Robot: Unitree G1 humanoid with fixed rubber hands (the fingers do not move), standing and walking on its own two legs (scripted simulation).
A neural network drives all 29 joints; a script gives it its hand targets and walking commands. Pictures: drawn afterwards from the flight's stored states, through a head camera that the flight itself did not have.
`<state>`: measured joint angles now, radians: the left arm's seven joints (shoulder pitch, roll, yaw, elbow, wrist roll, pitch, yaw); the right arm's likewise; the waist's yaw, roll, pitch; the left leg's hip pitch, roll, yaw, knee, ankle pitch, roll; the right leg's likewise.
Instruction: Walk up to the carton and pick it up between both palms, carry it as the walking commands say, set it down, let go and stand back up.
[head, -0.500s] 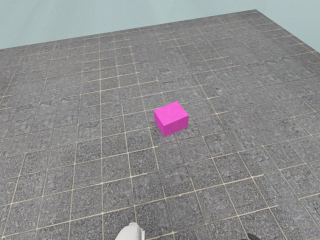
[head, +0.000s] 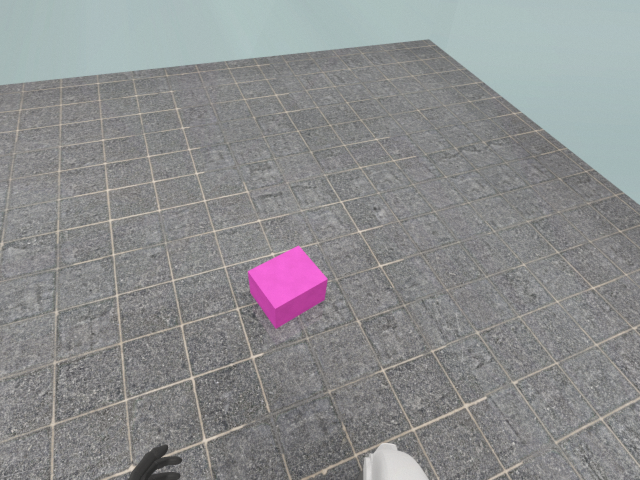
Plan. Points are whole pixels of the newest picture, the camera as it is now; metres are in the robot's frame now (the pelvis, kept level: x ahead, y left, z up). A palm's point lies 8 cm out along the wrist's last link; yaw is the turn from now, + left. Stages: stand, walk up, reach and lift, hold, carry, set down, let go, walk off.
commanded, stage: walk up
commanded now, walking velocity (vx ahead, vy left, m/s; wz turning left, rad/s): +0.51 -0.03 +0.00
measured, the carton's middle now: (287, 286) +0.86 +0.04 -0.72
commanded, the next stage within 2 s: none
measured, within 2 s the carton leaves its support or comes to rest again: neither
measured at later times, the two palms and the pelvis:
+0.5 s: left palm out of the picture +0.15 +0.21 -0.11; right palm (467, 360) +0.33 -0.27 -0.15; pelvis +0.23 -0.03 +0.00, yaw +1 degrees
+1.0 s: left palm (158, 309) +0.44 +0.27 -0.15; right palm (442, 359) +0.32 -0.22 -0.12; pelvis +0.36 +0.03 +0.00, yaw +0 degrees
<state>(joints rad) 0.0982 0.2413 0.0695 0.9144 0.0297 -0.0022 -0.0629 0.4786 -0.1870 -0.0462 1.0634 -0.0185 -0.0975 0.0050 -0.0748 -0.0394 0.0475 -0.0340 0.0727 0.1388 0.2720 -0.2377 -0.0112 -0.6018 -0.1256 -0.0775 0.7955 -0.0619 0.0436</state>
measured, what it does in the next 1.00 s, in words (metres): walks ahead: right foot, then left foot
